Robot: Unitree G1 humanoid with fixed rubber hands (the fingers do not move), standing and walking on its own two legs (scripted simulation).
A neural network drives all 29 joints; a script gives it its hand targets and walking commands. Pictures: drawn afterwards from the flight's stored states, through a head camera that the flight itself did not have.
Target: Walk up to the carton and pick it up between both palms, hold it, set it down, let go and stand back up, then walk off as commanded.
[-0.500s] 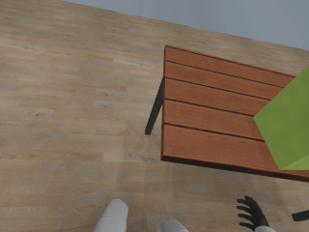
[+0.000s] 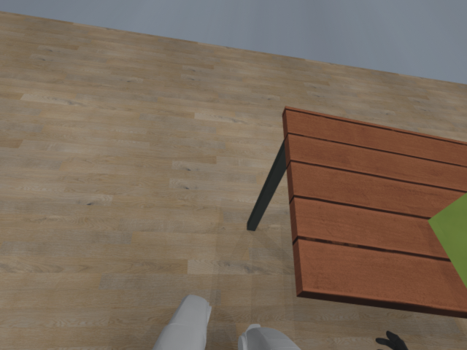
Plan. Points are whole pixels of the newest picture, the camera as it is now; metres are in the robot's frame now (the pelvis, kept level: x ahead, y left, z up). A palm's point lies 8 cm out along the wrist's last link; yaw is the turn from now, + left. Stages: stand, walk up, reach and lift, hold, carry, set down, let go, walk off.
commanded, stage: walk up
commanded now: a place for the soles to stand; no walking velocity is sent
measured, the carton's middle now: out of the picture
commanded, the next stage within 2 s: none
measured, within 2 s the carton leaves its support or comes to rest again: neither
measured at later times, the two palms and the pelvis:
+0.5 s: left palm out of the picture -0.05 +0.24 -0.14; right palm out of the picture +0.02 -0.42 -0.16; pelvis -0.07 -0.10 -0.05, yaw -6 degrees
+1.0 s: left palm out of the picture -0.01 +0.11 -0.08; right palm out of the picture +0.04 -0.51 -0.09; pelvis -0.03 -0.20 +0.02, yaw -5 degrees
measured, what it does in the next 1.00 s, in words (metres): steps to the right: left foot, then right foot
